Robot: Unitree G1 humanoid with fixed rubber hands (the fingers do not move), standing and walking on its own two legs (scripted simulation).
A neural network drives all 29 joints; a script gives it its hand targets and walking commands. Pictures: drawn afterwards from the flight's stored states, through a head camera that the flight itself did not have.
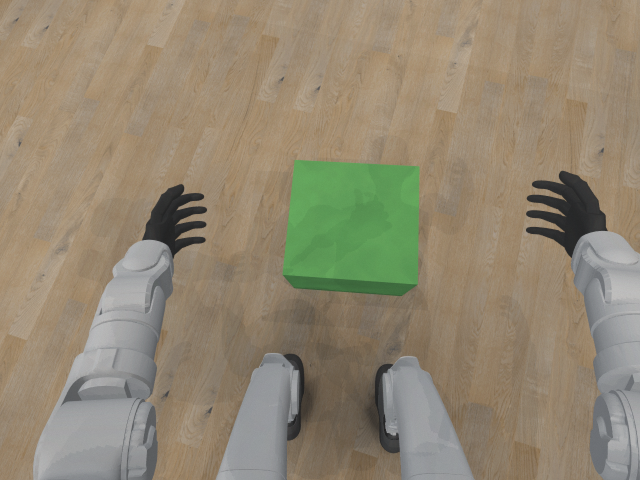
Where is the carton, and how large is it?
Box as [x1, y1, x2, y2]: [282, 160, 419, 295]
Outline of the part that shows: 295,160 282,274 294,287 297,288 401,295 416,285 419,166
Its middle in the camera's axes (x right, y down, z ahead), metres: +0.08 -0.01 +0.99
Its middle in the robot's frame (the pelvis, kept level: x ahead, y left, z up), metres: +0.54 -0.03 -0.56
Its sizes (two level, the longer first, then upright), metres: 0.296 0.279 0.230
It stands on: the floor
